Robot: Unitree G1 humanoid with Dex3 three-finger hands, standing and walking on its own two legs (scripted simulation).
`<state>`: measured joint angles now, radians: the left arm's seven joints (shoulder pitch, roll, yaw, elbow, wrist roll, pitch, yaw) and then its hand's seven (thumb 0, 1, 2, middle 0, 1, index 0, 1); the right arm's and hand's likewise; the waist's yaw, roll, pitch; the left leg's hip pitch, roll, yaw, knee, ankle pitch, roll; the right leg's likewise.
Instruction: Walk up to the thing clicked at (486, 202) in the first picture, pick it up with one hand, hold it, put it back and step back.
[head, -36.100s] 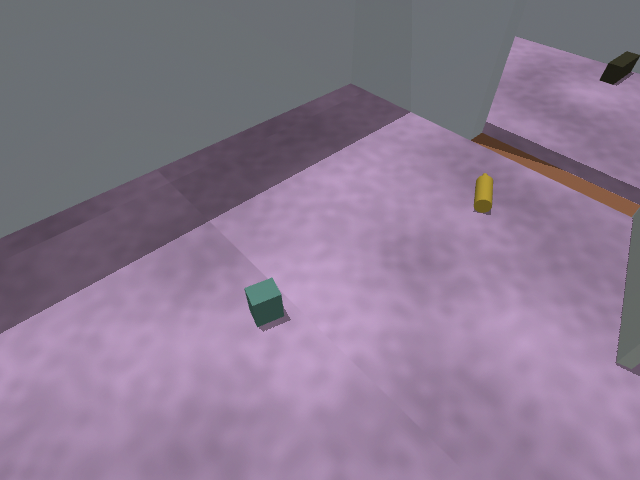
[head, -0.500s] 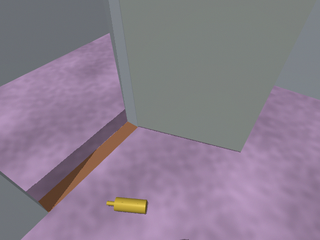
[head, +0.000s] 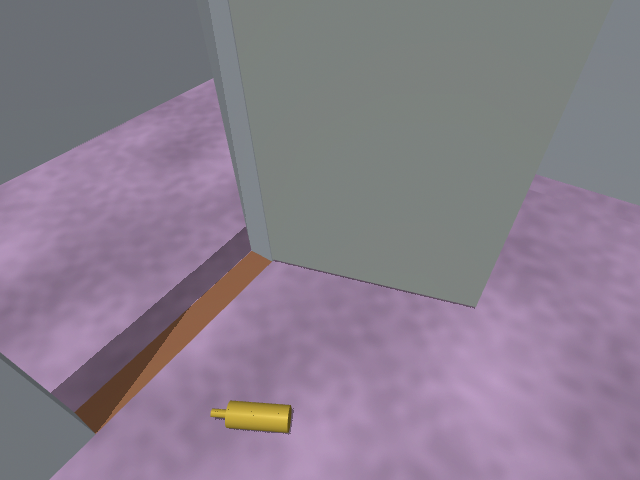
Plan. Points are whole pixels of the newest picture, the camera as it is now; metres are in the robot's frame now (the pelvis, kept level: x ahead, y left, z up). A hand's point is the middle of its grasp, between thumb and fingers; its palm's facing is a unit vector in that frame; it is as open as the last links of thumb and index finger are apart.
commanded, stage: stand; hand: left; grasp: from above
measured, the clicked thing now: (250, 415) +0.50 +0.26 -0.74
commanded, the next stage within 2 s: step back in 1.46 s
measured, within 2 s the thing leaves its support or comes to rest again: neither
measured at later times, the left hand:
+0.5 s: hand out of the picture +0.07 +0.24 -0.16, palm faces +0.01 -0.94 -0.33, open 7.4 cm
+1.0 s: hand out of the picture +0.09 +0.24 -0.15, palm faces -0.01 -0.94 -0.34, open 7.4 cm
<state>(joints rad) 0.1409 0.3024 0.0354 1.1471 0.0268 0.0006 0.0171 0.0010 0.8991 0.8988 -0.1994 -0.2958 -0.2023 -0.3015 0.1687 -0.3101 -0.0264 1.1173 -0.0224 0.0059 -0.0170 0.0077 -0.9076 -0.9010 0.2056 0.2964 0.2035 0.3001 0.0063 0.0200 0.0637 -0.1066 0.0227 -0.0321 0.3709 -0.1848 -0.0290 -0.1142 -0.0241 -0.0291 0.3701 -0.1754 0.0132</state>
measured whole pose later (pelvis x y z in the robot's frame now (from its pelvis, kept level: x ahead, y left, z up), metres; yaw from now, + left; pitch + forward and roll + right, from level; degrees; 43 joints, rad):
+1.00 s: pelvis +0.01 -0.01 +0.00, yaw -1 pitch -3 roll +0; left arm 0.11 0.32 0.02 1.15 0.01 -0.01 0.00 0.00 0.90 0.90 -0.20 -0.30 -0.20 -0.30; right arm 0.13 -0.33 -0.01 1.14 -0.02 0.00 -0.01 0.01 -0.91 -0.90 0.21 0.30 0.20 0.30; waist 0.00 0.02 0.06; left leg -0.10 0.04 -0.02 0.33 -0.18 -0.04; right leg -0.12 -0.01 -0.02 0.35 -0.18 0.00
